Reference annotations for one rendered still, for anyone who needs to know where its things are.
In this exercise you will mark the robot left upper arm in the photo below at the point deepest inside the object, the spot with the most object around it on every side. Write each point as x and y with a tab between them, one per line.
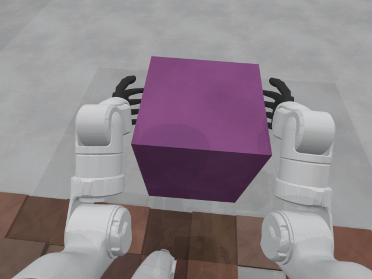
96	234

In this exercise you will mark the right robot hand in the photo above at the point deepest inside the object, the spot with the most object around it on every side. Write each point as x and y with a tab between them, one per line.
285	97

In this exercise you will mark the left robot forearm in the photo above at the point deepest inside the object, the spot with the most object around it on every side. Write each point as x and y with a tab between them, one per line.
98	144

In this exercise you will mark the right robot forearm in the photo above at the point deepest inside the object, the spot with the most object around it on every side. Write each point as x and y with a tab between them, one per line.
307	140

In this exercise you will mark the left robot hand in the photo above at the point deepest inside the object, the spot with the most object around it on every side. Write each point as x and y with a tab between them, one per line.
122	93

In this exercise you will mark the carton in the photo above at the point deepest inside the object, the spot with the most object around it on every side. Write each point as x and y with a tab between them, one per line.
201	130

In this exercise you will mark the robot right upper arm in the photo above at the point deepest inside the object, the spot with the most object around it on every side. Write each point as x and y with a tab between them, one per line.
301	244

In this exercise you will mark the left robot thigh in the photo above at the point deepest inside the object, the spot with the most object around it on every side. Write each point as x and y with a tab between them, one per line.
158	265

